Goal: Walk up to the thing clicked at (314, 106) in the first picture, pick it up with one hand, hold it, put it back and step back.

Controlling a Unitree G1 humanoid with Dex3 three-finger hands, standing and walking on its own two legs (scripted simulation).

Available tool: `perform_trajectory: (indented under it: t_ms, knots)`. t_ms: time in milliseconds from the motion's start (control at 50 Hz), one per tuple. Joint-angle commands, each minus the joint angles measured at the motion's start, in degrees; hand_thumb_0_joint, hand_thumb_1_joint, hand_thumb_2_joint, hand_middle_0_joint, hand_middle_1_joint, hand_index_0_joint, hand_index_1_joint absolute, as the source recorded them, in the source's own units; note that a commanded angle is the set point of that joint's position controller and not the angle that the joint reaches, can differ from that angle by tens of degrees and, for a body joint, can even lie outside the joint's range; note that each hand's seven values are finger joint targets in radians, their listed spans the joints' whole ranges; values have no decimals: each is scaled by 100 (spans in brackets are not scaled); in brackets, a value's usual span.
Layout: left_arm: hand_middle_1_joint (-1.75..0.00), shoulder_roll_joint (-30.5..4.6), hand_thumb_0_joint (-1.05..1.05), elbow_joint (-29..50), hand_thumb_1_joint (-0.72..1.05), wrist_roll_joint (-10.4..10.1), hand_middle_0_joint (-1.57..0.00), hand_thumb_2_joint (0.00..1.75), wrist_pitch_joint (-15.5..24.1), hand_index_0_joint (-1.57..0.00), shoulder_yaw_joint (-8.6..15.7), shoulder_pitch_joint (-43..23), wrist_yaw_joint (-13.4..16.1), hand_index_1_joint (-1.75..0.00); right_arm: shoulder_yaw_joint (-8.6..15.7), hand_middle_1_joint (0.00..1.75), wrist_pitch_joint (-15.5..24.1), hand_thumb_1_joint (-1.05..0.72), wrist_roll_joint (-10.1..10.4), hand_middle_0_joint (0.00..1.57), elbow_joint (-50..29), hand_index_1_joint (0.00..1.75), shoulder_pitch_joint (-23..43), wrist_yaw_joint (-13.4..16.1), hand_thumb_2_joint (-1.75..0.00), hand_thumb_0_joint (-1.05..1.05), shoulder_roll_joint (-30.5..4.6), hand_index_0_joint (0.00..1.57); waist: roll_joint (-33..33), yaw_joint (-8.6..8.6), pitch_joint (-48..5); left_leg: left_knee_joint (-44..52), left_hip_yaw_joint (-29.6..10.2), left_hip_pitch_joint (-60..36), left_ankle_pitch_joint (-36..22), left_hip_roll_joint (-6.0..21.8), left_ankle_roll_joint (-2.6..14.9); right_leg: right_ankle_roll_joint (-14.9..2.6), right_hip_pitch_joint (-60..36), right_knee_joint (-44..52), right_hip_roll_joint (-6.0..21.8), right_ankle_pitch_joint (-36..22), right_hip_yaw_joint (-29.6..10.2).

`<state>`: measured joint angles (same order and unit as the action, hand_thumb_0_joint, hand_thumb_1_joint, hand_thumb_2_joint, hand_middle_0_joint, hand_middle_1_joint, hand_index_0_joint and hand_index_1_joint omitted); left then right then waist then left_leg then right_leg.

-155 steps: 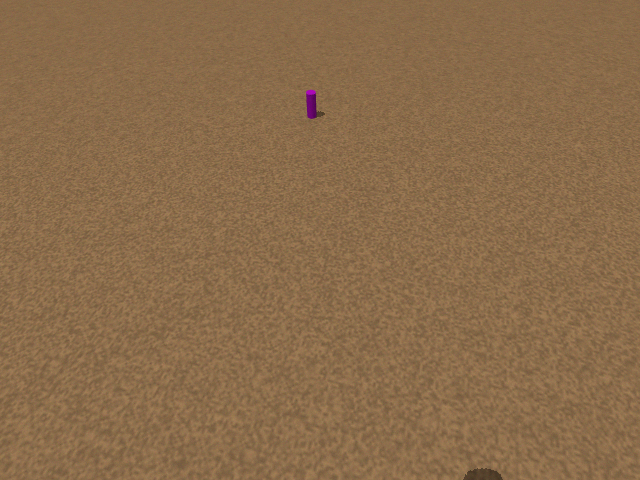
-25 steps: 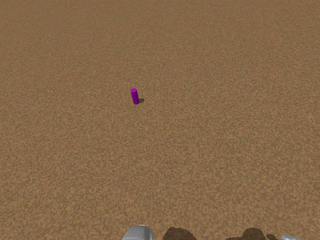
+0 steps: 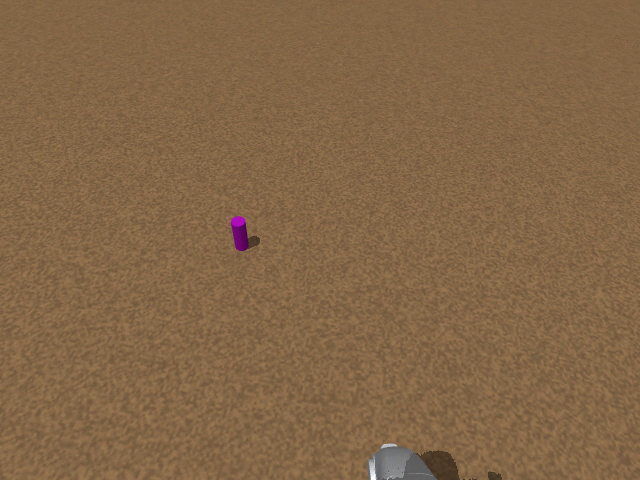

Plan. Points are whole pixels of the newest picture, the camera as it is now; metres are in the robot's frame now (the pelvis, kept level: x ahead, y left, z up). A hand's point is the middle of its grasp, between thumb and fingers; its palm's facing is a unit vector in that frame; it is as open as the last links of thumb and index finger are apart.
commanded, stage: walk up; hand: left
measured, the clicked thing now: (240, 234) +1.08 +0.27 -0.70
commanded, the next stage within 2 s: none
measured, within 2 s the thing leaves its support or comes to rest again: neither
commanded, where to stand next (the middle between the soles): +0.75 +0.00 m, yaw -2 degrees
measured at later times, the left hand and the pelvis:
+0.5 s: hand (181, 369) +0.30 +0.22 -0.12, palm faces -0.03 -0.92 -0.38, open 7.4 cm; pelvis +0.22 -0.04 +0.00, yaw -1 degrees
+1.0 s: hand (155, 300) +0.45 +0.30 -0.16, palm faces -0.05 -0.94 -0.33, open 7.4 cm; pelvis +0.40 +0.03 +0.00, yaw +0 degrees
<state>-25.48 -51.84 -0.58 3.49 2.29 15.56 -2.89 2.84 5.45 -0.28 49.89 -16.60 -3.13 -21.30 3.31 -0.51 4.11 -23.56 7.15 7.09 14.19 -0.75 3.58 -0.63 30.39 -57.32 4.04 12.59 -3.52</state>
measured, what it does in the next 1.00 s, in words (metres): walks ahead: right foot, then left foot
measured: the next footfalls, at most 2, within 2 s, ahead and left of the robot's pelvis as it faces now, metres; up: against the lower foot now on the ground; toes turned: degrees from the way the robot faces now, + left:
right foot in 0.24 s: +0.28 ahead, -0.14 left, +0.00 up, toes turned -4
left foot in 0.74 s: +0.46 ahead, +0.13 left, +0.00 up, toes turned +5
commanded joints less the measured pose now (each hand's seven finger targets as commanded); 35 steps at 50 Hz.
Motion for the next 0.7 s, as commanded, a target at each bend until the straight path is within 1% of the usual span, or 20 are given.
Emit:
perform_trajectory:
  t_ms: [0,100,160,200,220,240,260,280,300,320,340,360,400,440,480,520,560,620,660,680]
  knots:
    - [-30,-865,0,486,90,45,-20,90,-6,-20,258,-264,-67,-30,490,30,179,-90,50,20,-401,30,-182,151,-90,0,-1552,20,-951,-89,156,1252,-1002,-347,-2147,1470,454,78,537,776,142,-453,128]
    - [-30,-691,0,677,90,58,-20,90,35,-20,196,-874,-129,-30,476,30,97,-90,25,20,-449,30,-161,140,-90,0,-1530,20,-872,-154,142,925,-574,-373,-2539,1319,373,-87,-244,2431,94,-1049,542]
    - [-30,-708,0,569,90,67,-20,90,55,-20,270,-784,-104,-30,514,30,17,-90,-29,20,-475,30,-227,170,-90,0,-1632,20,-798,-158,-176,476,-770,-487,-2163,1467,505,-201,-910,2636,-46,-771,605]
    - [-30,-837,0,386,90,90,-20,90,91,-20,357,-210,-40,-30,503,30,-13,-90,-16,20,-548,30,-193,190,-90,0,-1579,20,-371,186,-542,-581,-643,-338,-2379,1332,448,-312,-1898,2996,-167,-656,624]
    - [-30,-1070,0,219,90,107,-20,90,150,-20,461,371,26,-30,398,30,-17,-90,-29,20,-551,30,-386,173,-90,0,-1367,20,96,422,-1037,-1711,-412,68,-2029,978,302,-409,-2973,3117,-162,-486,553]
    - [-30,-1456,0,148,90,141,-20,90,192,-20,619,961,100,-30,280,30,-11,-90,-20,20,-569,30,-744,138,-90,0,-1064,20,940,578,-1578,-3041,-203,931,-756,534,163,-525,-3999,3305,736,292,-709]
    - [-30,-1798,0,239,90,123,-20,90,224,-20,675,1031,143,-30,222,30,-32,-90,47,20,-560,30,-1034,128,-90,0,-1006,20,1442,550,-1680,-3975,-377,2460,1513,-176,-68,-1185,-4959,3770,2029,254,-3135]
    - [-30,-1790,0,239,90,31,-20,90,190,-20,672,862,163,-30,328,30,-81,-90,24,20,-397,30,-688,212,-90,0,-1609,20,935,642,-1389,-4351,-761,2840,1706,99,-36,-1618,-4619,3891,2229,361,-3635]
    - [-30,-1593,0,346,90,-29,-20,90,183,-20,631,674,183,-30,362,30,-86,-90,8,20,-352,30,-423,226,-90,0,-1656,20,507,596,-1047,-4591,-996,2790,1453,265,-66,-1580,-4002,4072,2034,190,-3143]
    - [-30,-1410,0,392,90,-46,-20,90,191,-20,552,508,210,-30,336,30,-79,-90,57,20,-316,30,-282,204,-90,0,-1551,20,159,499,-739,-4638,-1240,2627,1106,299,-84,-1392,-3476,4119,1777,-536,-2400]
    - [-30,-1266,0,433,90,-45,-20,90,218,-20,483,266,232,-30,312,30,-111,-90,97,20,-251,30,-393,176,-90,0,-1387,20,97,309,-494,-4409,-1341,2408,809,354,-57,-1059,-2982,4041,1430,-940,-1574]
    - [-30,-1170,0,451,90,-39,-20,90,240,-20,457,68,238,-30,284,30,-159,-90,92,20,-192,30,-562,145,-90,0,-1271,20,229,141,-288,-4076,-1266,2177,577,432,-90,-879,-2513,4092,1148,-1118,-1054]
    - [-30,-1083,0,477,90,-5,-20,90,287,-20,422,35,208,-30,280,30,-228,-90,31,20,-129,30,-671,85,-90,0,-1193,20,257,32,-225,-3801,-1159,1925,207,336,-159,-812,-2152,4095,840,-1638,-463]
    - [-30,-1079,0,567,90,39,-20,90,330,-20,414,97,185,-30,321,30,-277,-90,-6,20,-180,30,-501,28,-90,0,-1163,20,317,52,-109,-3581,-1056,2079,-68,352,-257,-923,-1996,4254,827,-1603,-217]
    - [-30,-1128,0,629,90,74,-20,90,338,-20,436,51,174,-30,378,30,-314,-90,-12,20,-231,30,-330,-25,-90,0,-1181,20,390,54,50,-3098,-1012,2258,-346,431,-364,-838,-1911,4524,827,-795,-138]
    - [-30,-1206,0,692,90,123,-20,90,324,-20,496,71,159,-30,404,30,-311,-90,-49,20,-340,30,30,-75,-90,0,-1235,20,408,164,242,-2463,-962,2335,-368,590,-457,-926,-1769,4752,920,357,-210]
    - [-30,-1278,0,711,90,145,-20,90,314,-20,535,79,131,-30,402,30,-262,-90,-115,20,-406,30,314,-121,-90,0,-1200,20,443,238,295,-1827,-862,2211,-516,776,-458,-1067,-1715,4687,1004,815,-173]
    - [-30,-1271,0,650,90,108,-20,90,297,-20,501,263,120,-30,402,30,-160,-90,-134,20,-436,30,567,-140,-90,0,-1141,20,373,320,145,-1140,-736,1677,-780,724,-363,-1041,-1751,4267,971,380,-29]
    - [-30,-1357,0,655,90,100,-20,90,273,-20,504,258,107,-30,436,30,-116,-90,-128,20,-402,30,510,-139,-90,0,-1202,20,317,228,39,-981,-588,1194,-570,615,-244,-1042,-1620,4036,1071,307,-126]
    - [-30,-1405,0,696,90,113,-20,90,263,-20,514,98,111,-30,459,30,-101,-90,-132,20,-316,30,186,-123,-90,0,-1249,20,220,-12,-91,-856,-539,673,-595,605,-188,-984,-1431,3790,1136,250,-178]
